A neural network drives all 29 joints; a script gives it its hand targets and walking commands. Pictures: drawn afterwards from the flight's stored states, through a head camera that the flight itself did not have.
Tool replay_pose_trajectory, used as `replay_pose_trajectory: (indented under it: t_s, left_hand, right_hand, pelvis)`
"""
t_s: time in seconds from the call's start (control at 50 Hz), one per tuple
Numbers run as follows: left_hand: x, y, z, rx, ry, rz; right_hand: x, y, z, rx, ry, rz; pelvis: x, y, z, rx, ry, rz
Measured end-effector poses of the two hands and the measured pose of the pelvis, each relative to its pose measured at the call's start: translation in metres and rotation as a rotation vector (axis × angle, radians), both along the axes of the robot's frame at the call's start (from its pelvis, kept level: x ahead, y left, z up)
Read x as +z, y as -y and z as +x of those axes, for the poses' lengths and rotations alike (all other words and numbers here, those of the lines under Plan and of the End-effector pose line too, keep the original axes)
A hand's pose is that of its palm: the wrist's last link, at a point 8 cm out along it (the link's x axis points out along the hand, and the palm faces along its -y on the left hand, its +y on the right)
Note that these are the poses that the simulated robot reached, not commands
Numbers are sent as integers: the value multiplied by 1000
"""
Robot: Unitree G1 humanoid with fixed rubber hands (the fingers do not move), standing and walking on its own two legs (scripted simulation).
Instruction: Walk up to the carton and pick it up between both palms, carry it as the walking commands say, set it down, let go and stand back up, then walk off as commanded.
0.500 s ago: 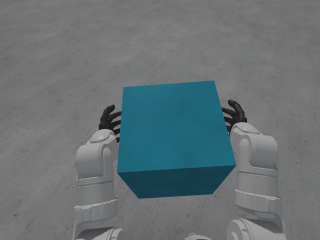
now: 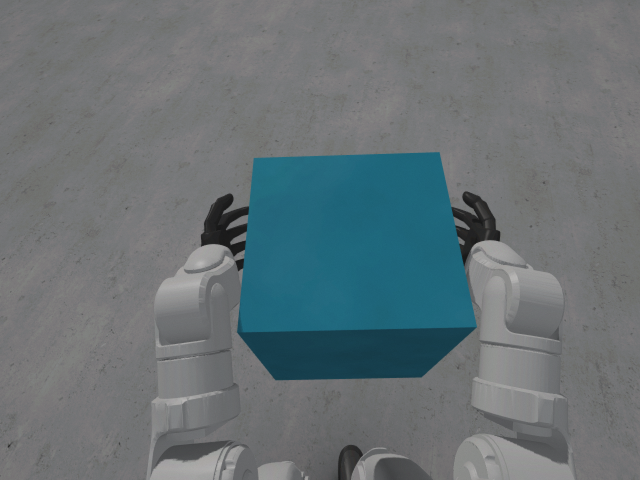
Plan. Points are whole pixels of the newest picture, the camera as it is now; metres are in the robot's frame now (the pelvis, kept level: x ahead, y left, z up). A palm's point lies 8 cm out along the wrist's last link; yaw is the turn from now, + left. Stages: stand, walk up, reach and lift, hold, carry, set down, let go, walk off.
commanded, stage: carry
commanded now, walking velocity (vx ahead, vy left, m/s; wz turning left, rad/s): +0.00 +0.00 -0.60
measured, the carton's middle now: (347, 280) +0.34 +0.00 +0.03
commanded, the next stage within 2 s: none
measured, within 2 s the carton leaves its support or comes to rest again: neither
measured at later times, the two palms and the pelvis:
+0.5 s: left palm (374, 291) +0.29 -0.03 +0.09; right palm out of the picture +0.21 -0.31 +0.09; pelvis -0.07 -0.07 +0.00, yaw -18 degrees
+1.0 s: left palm (489, 339) +0.24 -0.13 +0.10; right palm out of the picture +0.06 -0.38 +0.12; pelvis -0.12 -0.06 +0.00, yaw -38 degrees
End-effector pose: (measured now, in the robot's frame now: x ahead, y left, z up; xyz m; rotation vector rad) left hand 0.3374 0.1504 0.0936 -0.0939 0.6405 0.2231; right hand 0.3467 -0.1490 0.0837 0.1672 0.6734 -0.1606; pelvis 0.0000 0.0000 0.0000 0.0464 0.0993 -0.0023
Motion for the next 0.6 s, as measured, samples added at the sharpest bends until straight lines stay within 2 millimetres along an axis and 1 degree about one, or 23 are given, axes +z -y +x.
replay_pose_trajectory:
  t_s: [0.08, 0.12, 0.16, 0.22, 0.28, 0.34, 0.38, 0.44, 0.48, 0.54, 0.6]
  left_hand:
    - [-1, 16, -11, -41, 9, -31]
    - [3, 27, -15, -66, 12, -44]
    - [9, 42, -17, -100, 22, -56]
    - [15, 69, -17, -152, 42, -68]
    - [18, 101, -17, -206, 64, -73]
    - [13, 137, -19, -262, 68, -75]
    - [6, 155, -24, -287, 36, -74]
    - [0, 169, -34, -305, 6, -52]
    - [-2, 175, -40, -315, -1, -44]
    - [-1, 181, -48, -328, 6, -40]
    - [0, 182, -56, -338, 22, -48]
  right_hand:
    - [8, 16, -23, -44, 9, -30]
    - [14, 27, -37, -73, 12, -32]
    - [22, 42, -49, -107, 23, -41]
    - [31, 66, -64, -159, 43, -53]
    - [36, 96, -80, -213, 65, -60]
    - [30, 129, -99, -269, 70, -62]
    - [21, 145, -112, -293, 39, -62]
    - [9, 157, -128, -311, 9, -39]
    - [5, 162, -136, -321, 3, -31]
    - [5, 167, -149, -338, 8, -30]
    - [8, 168, -159, -353, 24, -41]
  pelvis:
    - [2, 4, -18, -45, 3, -22]
    - [5, 7, -24, -76, 19, -36]
    - [8, 12, -28, -112, 30, -49]
    - [8, 21, -33, -165, 28, -57]
    - [4, 35, -37, -221, 24, -61]
    - [-4, 52, -42, -270, 26, -70]
    - [-5, 59, -49, -283, 29, -58]
    - [-5, 64, -60, -298, 32, -40]
    - [-5, 66, -67, -309, 32, -33]
    - [-5, 65, -77, -327, 35, -31]
    - [-5, 62, -86, -342, 31, -39]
